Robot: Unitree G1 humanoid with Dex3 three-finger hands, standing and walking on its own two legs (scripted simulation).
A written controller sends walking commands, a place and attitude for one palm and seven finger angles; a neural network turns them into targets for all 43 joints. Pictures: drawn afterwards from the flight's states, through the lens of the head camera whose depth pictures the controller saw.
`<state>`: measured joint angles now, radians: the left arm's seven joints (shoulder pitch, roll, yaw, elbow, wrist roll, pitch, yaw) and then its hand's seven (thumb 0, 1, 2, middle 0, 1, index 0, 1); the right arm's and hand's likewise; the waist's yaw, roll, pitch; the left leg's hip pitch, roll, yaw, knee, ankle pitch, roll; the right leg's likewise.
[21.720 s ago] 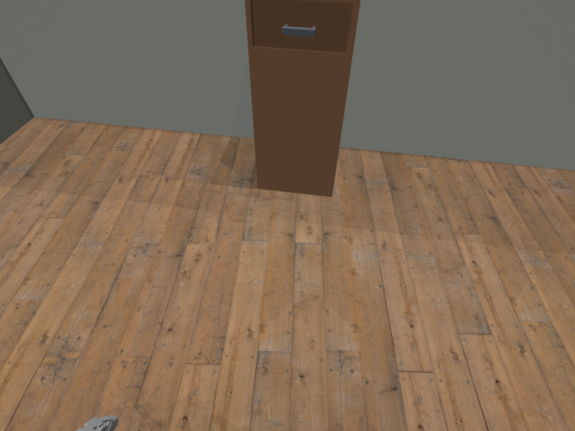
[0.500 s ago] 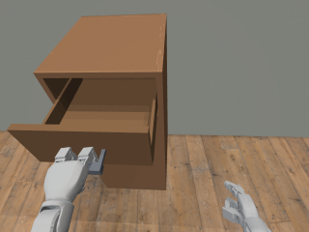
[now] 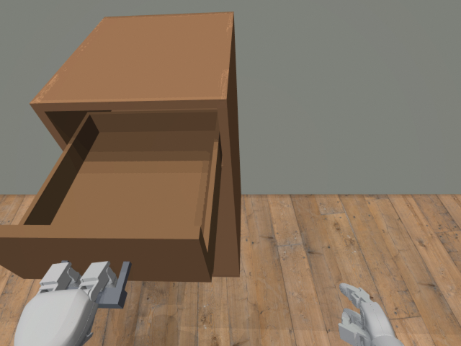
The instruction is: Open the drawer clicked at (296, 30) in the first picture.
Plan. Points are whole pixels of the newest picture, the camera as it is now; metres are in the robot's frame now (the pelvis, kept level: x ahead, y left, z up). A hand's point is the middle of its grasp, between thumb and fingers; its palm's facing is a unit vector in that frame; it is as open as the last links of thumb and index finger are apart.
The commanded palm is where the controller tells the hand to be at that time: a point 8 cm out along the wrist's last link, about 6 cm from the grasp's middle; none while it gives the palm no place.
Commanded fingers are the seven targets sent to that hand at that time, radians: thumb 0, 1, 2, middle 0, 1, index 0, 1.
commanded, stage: pull the drawer open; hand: left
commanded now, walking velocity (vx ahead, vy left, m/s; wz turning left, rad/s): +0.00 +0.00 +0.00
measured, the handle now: (89, 282) +0.19 +0.24 +0.06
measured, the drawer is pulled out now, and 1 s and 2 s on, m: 0.28 0.30 0.30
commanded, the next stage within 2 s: open the thumb to release the handle in 0.30 s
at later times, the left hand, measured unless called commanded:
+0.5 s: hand (76, 341) +0.12 +0.24 +0.04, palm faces +0.05 -0.06 -1.00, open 5.8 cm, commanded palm +0.09 +0.25 +0.09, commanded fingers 0.00 0.48 0.72 -0.37 -1.30 -0.37 -1.30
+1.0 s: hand (76, 344) +0.11 +0.23 +0.04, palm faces +0.01 -0.09 -1.00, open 13.2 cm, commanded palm +0.09 +0.24 +0.09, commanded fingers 0.00 -0.50 0.30 -0.30 -1.20 -0.30 -1.20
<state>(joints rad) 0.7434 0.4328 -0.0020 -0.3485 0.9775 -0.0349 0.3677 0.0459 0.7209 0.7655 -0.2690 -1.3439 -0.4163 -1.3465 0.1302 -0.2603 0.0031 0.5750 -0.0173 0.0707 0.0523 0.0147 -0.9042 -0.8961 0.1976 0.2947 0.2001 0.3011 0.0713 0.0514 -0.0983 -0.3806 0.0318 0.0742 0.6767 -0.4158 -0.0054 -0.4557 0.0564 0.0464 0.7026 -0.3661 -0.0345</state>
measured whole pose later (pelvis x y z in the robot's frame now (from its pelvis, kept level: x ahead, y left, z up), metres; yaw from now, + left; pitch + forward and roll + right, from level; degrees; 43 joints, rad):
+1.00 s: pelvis -0.03 -0.01 +0.00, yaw +2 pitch +3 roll +1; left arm 0.60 0.43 -0.01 -0.24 1.00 -0.08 0.34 0.00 -0.39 0.35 -0.33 -1.24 -0.33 -1.21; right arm 0.10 -0.24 0.00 0.60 -0.02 0.05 -0.01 0.01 -0.90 -0.90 0.20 0.29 0.20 0.30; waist 0.10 0.06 -0.05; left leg -0.35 0.02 0.03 0.66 -0.36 -0.01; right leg -0.40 0.05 0.01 0.68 -0.33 -0.05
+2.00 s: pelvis -0.03 +0.01 +0.02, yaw +3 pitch -3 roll +0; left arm 0.46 0.47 -0.09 -0.46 0.93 0.10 0.09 0.00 -0.49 0.30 -0.35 -1.22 -0.42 -1.24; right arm 0.09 -0.24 0.04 0.59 0.00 0.09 0.00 0.02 -0.90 -0.90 0.20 0.29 0.20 0.30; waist 0.14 0.12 -0.01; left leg -0.15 0.00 0.02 0.50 -0.29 0.01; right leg -0.18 0.02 0.00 0.48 -0.24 -0.02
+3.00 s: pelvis -0.05 +0.00 +0.02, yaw +4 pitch -4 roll +0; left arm 0.36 0.63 0.16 -0.56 0.72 0.09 -0.10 0.00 -0.49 0.30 -0.32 -1.20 -0.32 -1.20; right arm 0.10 -0.28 0.05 0.60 0.04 0.05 0.00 0.02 -0.90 -0.90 0.20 0.29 0.20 0.30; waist 0.11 0.14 0.01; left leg -0.14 0.01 0.00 0.47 -0.25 0.00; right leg -0.17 0.03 -0.02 0.46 -0.21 -0.03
